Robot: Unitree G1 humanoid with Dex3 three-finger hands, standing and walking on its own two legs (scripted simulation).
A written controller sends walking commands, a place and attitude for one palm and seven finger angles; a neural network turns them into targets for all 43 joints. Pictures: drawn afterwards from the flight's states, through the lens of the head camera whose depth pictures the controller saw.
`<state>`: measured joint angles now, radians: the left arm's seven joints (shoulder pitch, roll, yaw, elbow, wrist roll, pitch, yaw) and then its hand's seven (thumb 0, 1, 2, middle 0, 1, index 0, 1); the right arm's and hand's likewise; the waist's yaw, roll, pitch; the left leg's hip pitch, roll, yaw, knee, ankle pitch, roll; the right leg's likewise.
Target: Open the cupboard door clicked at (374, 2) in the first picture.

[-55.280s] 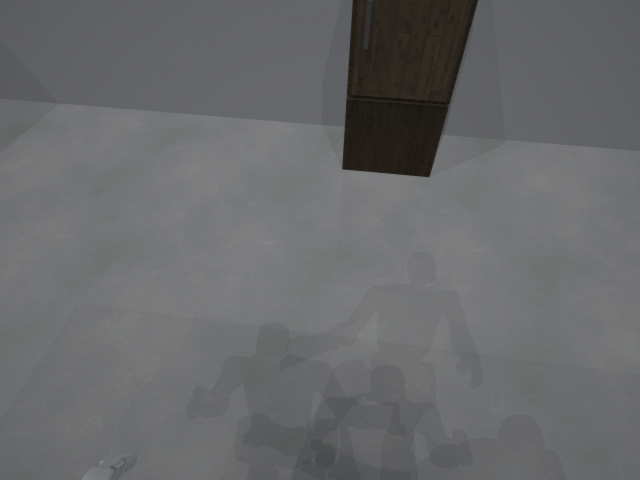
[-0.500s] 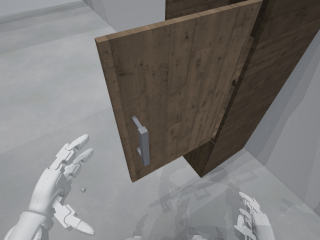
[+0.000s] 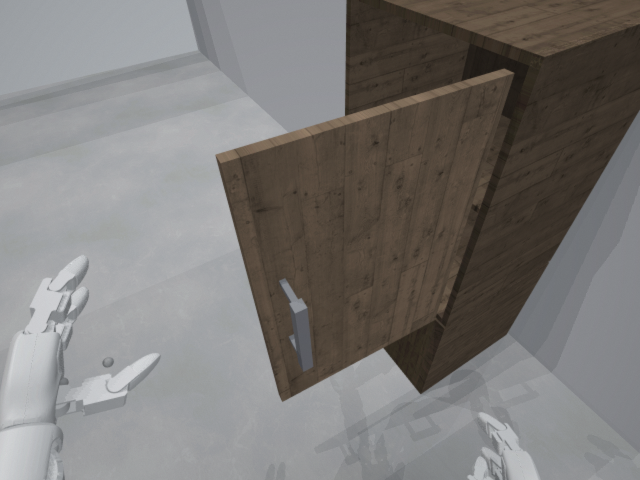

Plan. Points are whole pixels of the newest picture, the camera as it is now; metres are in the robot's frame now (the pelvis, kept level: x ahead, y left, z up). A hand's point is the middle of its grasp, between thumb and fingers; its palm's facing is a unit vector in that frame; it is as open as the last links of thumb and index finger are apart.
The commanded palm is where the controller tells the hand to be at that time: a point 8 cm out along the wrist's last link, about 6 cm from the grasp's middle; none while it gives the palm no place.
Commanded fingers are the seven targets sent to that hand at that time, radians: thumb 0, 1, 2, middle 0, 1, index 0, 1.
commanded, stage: draw the hand back to the body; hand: left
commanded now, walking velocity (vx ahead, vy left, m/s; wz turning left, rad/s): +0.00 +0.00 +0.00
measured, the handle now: (296, 327) +0.34 +0.08 -0.03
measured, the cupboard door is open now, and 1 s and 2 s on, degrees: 87 87 87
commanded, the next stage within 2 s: step back with the hand held close in 0.64 s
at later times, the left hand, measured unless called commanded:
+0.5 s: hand (87, 339) +0.20 +0.24 +0.16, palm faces +0.44 -0.80 -0.41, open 7.6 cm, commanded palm +0.15 +0.28 +0.19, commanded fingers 0.00 0.90 0.90 -0.20 -0.30 -0.20 -0.30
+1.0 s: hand (84, 338) +0.20 +0.24 +0.17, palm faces +0.35 -0.79 -0.50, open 7.5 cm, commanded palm +0.13 +0.29 +0.19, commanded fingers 0.00 0.90 0.90 -0.20 -0.30 -0.20 -0.30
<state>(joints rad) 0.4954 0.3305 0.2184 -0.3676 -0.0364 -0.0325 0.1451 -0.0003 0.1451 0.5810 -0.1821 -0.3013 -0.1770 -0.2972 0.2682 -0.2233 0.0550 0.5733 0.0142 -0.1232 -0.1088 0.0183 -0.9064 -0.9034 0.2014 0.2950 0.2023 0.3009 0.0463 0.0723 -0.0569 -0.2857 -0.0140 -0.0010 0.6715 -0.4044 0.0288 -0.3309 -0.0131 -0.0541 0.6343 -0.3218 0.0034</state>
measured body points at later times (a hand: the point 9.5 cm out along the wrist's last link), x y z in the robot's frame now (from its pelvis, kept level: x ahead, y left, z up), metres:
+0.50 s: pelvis +0.00 -0.02 +0.02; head +0.00 -0.04 +0.47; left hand +0.17 +0.28 +0.18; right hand +0.19 -0.24 -0.07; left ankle -0.03 +0.10 -0.72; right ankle +0.01 -0.12 -0.72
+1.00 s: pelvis -0.02 -0.01 +0.02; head +0.00 -0.02 +0.47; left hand +0.17 +0.28 +0.20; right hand +0.16 -0.26 -0.06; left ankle -0.03 +0.10 -0.72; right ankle +0.01 -0.12 -0.72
